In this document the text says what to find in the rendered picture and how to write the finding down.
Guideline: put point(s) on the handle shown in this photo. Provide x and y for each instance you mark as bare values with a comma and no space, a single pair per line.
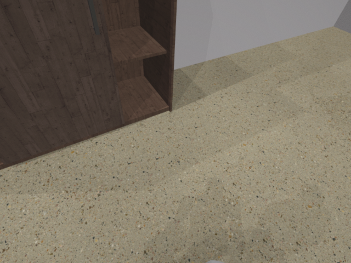
94,18

